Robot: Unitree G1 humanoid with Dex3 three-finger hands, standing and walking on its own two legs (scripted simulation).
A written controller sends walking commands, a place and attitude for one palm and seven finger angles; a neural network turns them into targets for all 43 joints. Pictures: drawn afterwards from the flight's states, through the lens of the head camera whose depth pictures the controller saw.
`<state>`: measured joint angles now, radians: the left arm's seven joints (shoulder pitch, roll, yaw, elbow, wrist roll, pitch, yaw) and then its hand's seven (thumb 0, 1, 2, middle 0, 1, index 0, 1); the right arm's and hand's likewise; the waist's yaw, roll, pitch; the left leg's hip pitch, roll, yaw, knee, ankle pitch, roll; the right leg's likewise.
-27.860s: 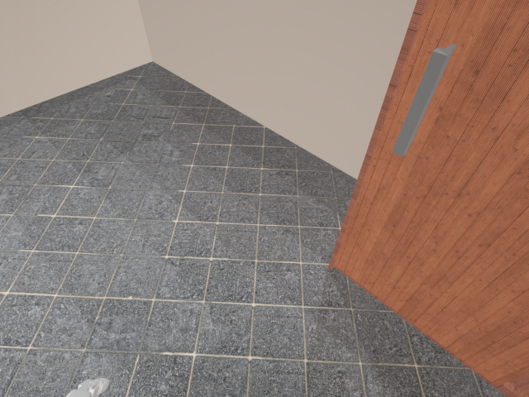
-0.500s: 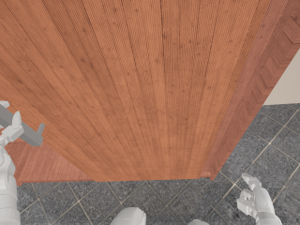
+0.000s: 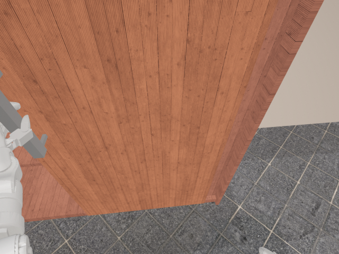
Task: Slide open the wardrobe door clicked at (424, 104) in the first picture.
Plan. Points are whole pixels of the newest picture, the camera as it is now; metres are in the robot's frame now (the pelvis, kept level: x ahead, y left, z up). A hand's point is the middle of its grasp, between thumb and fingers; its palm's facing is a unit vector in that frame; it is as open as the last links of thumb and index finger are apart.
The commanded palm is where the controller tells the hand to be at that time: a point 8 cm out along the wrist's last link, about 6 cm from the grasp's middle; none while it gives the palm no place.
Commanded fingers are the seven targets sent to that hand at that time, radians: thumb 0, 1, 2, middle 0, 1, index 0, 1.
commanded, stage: stop walking and hold the door there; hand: left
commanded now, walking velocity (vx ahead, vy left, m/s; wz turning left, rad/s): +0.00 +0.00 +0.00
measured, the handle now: (20, 118) +0.40 +0.38 +0.10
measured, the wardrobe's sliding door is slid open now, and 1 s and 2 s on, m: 0.56 0.56 0.56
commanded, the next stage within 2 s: loosen the grip on the handle in 1.76 s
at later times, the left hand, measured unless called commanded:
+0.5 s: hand (24, 130) +0.36 +0.35 +0.11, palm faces +0.54 -0.80 -0.27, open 6.1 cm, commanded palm +0.31 +0.38 +0.09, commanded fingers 0.00 0.90 0.90 -0.45 -1.40 -0.45 -1.40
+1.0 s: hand (25, 134) +0.36 +0.35 +0.10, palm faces +0.37 -0.91 -0.19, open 5.8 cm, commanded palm +0.32 +0.38 +0.09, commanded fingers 0.00 0.90 0.90 -0.45 -1.40 -0.45 -1.40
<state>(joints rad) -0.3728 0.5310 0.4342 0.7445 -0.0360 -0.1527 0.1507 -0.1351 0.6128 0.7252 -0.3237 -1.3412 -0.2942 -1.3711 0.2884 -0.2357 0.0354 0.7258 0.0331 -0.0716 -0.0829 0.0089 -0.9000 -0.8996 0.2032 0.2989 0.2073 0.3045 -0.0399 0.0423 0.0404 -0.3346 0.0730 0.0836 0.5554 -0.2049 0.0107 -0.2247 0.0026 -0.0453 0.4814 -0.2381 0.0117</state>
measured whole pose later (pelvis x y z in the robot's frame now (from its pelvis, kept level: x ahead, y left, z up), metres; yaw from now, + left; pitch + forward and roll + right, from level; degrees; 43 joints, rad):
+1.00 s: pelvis -0.05 +0.08 -0.01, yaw +3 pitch +0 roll +1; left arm -0.61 0.39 0.22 0.71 -0.06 -0.17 0.09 -0.15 0.67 0.73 -0.45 -1.40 -0.35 -1.40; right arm 0.20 -0.16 0.06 0.68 0.03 -0.06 -0.06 0.01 -0.90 -0.90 0.20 0.30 0.21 0.30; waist 0.02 -0.03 0.13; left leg -0.34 0.04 0.09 0.56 -0.22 0.00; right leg -0.35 0.00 -0.09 0.75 -0.43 0.03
